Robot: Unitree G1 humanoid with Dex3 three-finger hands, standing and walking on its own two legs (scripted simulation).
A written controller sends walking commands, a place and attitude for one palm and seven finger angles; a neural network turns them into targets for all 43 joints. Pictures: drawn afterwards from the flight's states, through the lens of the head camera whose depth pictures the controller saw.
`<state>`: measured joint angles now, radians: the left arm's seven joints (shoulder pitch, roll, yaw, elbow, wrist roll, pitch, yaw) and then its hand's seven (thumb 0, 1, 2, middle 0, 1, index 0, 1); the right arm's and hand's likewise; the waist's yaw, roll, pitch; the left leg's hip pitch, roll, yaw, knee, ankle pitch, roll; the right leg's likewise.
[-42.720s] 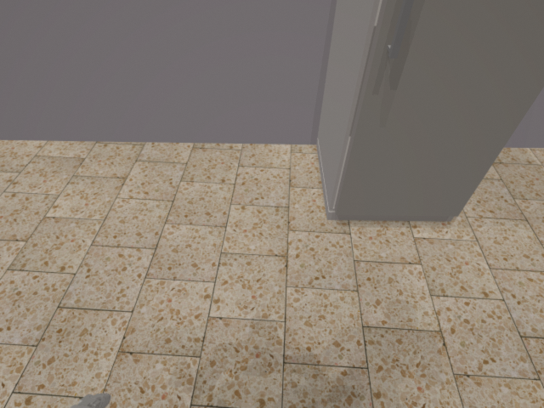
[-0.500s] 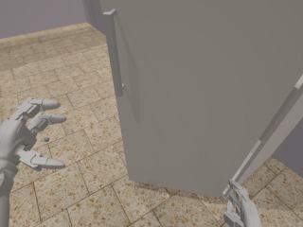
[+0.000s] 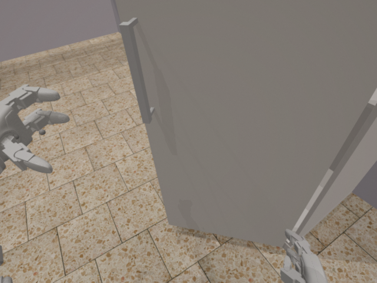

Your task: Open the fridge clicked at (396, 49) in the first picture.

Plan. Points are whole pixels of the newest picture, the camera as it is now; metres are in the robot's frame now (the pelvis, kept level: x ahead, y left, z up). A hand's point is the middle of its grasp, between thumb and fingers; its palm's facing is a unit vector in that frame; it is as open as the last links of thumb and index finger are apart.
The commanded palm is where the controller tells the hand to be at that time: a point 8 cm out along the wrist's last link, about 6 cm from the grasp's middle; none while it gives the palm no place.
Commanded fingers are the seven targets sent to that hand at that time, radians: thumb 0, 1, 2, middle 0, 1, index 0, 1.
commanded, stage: raise the hand to about handle height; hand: left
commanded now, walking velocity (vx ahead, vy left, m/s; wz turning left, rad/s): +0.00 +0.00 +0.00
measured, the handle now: (141, 76) +0.53 +0.18 +0.20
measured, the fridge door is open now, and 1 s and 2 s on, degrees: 42 42 42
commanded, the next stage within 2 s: move the hooked fingers beside the handle in 0.40 s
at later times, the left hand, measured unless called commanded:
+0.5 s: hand (57, 130) +0.30 +0.27 +0.22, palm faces -0.04 -0.99 -0.15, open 14.0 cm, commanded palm +0.26 +0.32 +0.23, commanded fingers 0.00 -0.50 0.30 -0.30 -1.20 -0.30 -1.20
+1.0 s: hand (70, 112) +0.35 +0.28 +0.22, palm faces +0.00 -1.00 -0.09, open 14.0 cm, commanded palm +0.32 +0.32 +0.23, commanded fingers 0.00 -0.50 0.30 -0.30 -1.20 -0.30 -1.20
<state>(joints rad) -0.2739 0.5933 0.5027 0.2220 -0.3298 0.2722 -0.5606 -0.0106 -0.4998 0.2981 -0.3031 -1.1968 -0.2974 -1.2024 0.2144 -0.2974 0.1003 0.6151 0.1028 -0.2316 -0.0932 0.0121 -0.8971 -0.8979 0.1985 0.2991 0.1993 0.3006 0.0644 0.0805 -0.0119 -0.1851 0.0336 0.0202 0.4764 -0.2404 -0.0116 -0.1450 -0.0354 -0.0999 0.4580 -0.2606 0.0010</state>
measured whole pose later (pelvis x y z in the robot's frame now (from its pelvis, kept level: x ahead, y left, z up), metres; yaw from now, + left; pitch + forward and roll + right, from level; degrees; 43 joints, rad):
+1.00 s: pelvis +0.02 +0.01 +0.00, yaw -1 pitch -1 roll +0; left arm -0.39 0.56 0.47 0.33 -0.27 0.27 -0.49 -0.01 -0.50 0.30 -0.30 -1.20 -0.30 -1.20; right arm 0.23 -0.28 0.09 0.59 0.10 -0.18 -0.09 0.01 -0.90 -0.90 0.20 0.30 0.20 0.30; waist 0.02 0.06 -0.03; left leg -0.18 0.03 0.04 0.46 -0.26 0.00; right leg -0.15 -0.04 -0.07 0.45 -0.27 0.01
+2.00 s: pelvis +0.02 +0.01 +0.00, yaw -2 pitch +3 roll +0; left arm -0.82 0.63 0.43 0.92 -0.19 0.05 -0.50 -0.01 -0.50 0.30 -0.30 -1.20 -0.30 -1.20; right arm 0.35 -0.32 0.05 0.66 0.08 -0.12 -0.10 0.01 -0.90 -0.90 0.20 0.30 0.20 0.30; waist -0.06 0.03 -0.04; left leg -0.28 0.03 0.06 0.49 -0.27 0.01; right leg -0.26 -0.04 -0.06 0.47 -0.27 0.02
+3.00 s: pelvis +0.03 +0.01 +0.00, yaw -1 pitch +5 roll -1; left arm -0.87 0.60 0.37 0.94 -0.19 0.05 -0.48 -0.01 -0.50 0.30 -0.30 -1.20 -0.30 -1.20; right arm 0.32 -0.31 0.05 0.64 0.08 -0.08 -0.10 0.01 -0.90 -0.90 0.20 0.30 0.20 0.30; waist -0.04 0.03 -0.06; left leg -0.32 0.03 0.04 0.52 -0.29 0.00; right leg -0.28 -0.03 -0.07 0.48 -0.28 0.01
